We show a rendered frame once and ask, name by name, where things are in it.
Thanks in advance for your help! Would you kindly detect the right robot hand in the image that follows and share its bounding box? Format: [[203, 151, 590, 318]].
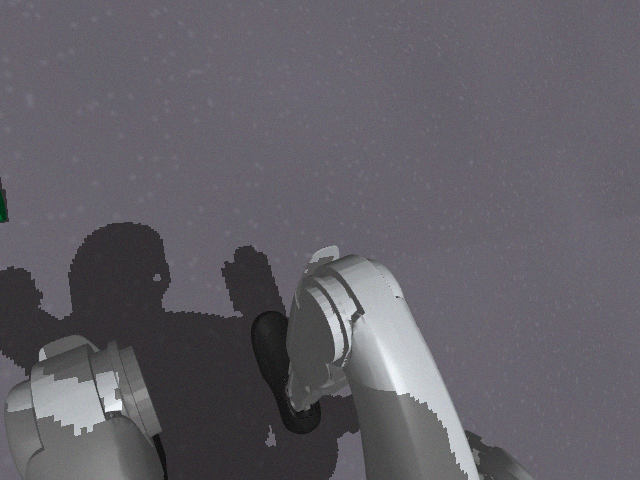
[[464, 430, 536, 480]]

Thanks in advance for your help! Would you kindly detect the left robot foot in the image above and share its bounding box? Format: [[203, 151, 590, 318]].
[[152, 434, 168, 480]]

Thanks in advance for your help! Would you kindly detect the right robot foot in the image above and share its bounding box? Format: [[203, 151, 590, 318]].
[[251, 311, 321, 434]]

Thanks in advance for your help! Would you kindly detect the bottle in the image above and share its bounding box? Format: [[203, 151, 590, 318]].
[[0, 191, 6, 222]]

